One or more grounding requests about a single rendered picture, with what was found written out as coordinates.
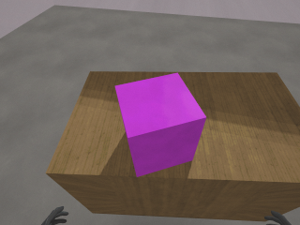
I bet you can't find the carton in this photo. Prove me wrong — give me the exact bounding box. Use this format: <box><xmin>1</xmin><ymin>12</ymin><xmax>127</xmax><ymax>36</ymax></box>
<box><xmin>115</xmin><ymin>73</ymin><xmax>206</xmax><ymax>177</ymax></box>

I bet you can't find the left robot hand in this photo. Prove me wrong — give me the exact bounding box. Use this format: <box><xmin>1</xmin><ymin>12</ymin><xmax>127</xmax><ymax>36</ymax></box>
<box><xmin>41</xmin><ymin>206</ymin><xmax>68</xmax><ymax>225</ymax></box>

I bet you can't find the pedestal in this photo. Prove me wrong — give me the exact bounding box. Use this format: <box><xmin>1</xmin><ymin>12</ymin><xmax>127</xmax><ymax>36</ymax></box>
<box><xmin>45</xmin><ymin>71</ymin><xmax>300</xmax><ymax>222</ymax></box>

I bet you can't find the right robot hand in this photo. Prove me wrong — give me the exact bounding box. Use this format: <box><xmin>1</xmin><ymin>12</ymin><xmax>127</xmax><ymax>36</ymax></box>
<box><xmin>264</xmin><ymin>210</ymin><xmax>292</xmax><ymax>225</ymax></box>

